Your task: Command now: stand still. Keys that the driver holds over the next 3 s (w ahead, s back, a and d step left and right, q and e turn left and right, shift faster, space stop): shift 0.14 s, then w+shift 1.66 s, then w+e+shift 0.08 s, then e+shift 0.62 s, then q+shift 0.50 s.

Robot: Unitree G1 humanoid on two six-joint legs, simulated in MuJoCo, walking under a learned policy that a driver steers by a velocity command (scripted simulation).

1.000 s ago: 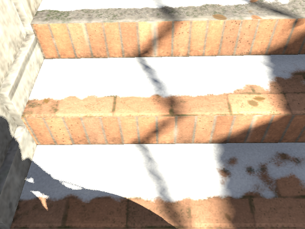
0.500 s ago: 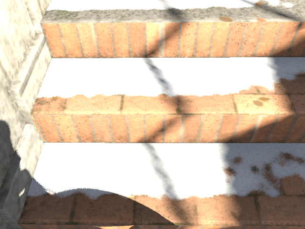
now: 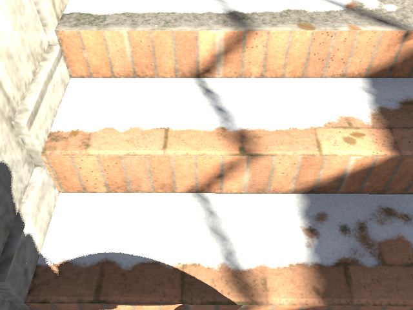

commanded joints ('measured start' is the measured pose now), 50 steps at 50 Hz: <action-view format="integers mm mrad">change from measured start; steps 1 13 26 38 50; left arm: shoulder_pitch -20 -263 338 911 282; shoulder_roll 63 28 113 99 -41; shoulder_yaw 7 15 117 142 136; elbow -24 -282 -148 -83 -484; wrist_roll -1 36 43 100 97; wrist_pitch -9 -13 -38 -121 -94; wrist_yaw -1 67 65 103 49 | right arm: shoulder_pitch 137 187 -532 -1199 -351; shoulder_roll -78 -127 19 81 -42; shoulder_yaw -10 -40 -74 -43 -150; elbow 17 58 -464 -800 -295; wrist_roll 1 -125 -30 -46 17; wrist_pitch -2 11 -64 -19 -13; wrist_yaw -4 -62 -89 -141 -136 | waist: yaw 7 -112 109 338 69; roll -5 84 -62 -80 23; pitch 31 91 88 164 -87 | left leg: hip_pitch -72 251 -1049 -2078 -310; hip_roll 65 432 -3 45 172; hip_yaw -38 -415 -296 -148 -692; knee -54 -246 1557 1807 149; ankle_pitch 274 -105 -181 -833 -449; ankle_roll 25 274 143 159 227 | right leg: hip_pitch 41 -622 476 1480 -117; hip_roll -16 -54 -155 -240 149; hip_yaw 33 50 706 263 125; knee -204 126 -1112 -1194 468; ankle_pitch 208 -36 -117 1008 745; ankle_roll -50 -109 -288 -302 -181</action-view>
